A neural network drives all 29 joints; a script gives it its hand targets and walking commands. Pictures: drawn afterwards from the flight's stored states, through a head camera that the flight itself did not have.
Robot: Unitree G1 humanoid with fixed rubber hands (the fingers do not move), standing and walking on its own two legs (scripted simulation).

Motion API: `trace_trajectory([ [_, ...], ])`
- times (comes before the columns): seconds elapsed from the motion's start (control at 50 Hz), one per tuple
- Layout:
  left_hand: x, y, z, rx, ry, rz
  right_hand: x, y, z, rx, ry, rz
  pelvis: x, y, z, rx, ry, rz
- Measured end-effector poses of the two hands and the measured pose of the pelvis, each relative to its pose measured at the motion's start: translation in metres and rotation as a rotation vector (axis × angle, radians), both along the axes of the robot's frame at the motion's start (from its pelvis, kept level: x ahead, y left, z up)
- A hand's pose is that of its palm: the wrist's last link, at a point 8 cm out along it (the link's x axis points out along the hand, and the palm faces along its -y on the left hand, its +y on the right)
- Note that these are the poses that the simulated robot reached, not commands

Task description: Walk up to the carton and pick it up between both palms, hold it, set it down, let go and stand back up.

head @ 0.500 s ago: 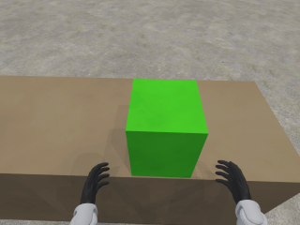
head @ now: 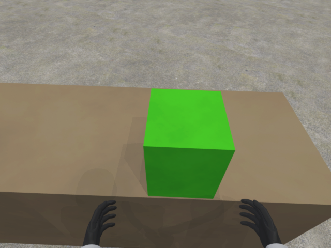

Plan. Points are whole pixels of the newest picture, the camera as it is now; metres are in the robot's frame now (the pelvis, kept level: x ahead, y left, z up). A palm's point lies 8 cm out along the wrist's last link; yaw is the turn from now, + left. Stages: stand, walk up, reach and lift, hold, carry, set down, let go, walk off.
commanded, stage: set down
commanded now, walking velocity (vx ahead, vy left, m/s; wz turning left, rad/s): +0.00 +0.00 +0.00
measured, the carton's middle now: (183, 145) +0.41 -0.04 +0.00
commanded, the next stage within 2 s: let go in 0.38 s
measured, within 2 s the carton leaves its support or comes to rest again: neither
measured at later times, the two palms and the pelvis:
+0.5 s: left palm out of the picture +0.15 +0.22 -0.07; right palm out of the picture +0.15 -0.21 -0.06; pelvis +0.00 +0.01 +0.00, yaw -1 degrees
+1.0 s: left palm out of the picture +0.13 +0.24 -0.09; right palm out of the picture +0.11 -0.22 -0.11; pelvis +0.00 +0.01 -0.01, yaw +0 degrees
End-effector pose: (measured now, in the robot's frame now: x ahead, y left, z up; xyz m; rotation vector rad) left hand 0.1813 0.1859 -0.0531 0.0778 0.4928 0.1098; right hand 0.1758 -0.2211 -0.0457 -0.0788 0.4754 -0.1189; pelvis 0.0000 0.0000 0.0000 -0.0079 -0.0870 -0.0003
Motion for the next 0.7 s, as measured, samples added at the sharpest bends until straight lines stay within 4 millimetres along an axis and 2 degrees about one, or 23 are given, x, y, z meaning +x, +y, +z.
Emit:
trace_trajectory([
  [0.58, -0.031, 0.033, -0.022, 0.042, 0.239, 0.014, -0.028, 0.007, -0.021, -0.042, 0.162, 0.023, 0.000, 0.010, 0.000, -0.006, -0.023, -0.012],
  [0.66, -0.037, 0.040, -0.038, 0.056, 0.377, -0.012, -0.036, 0.005, -0.039, -0.081, 0.269, 0.033, -0.004, 0.010, -0.002, -0.004, -0.025, -0.014],
  [0.7, -0.039, 0.044, -0.040, 0.064, 0.401, -0.002, -0.041, 0.007, -0.044, -0.074, 0.295, 0.031, -0.005, 0.010, -0.002, -0.003, -0.024, -0.017],
])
